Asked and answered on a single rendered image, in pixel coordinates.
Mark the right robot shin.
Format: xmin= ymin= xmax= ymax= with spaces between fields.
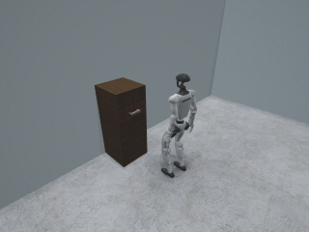
xmin=175 ymin=145 xmax=184 ymax=166

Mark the robot right hand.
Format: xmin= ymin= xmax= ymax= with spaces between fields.
xmin=186 ymin=122 xmax=194 ymax=133

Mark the right robot thigh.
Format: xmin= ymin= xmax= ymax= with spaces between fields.
xmin=175 ymin=121 xmax=189 ymax=149

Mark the robot right forearm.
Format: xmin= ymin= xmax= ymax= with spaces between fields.
xmin=188 ymin=109 xmax=197 ymax=124

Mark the drawer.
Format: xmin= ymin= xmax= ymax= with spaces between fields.
xmin=119 ymin=101 xmax=145 ymax=122

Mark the cabinet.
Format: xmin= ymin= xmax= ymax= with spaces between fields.
xmin=95 ymin=77 xmax=148 ymax=167

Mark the handle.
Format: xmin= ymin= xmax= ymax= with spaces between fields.
xmin=129 ymin=109 xmax=141 ymax=116

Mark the robot left hand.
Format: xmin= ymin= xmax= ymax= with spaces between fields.
xmin=162 ymin=135 xmax=172 ymax=148

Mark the robot left forearm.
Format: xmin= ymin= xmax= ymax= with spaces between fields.
xmin=166 ymin=115 xmax=177 ymax=137

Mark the left robot upper arm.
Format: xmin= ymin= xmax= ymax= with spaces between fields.
xmin=168 ymin=95 xmax=179 ymax=121

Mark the right robot upper arm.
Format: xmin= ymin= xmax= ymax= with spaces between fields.
xmin=188 ymin=90 xmax=197 ymax=111

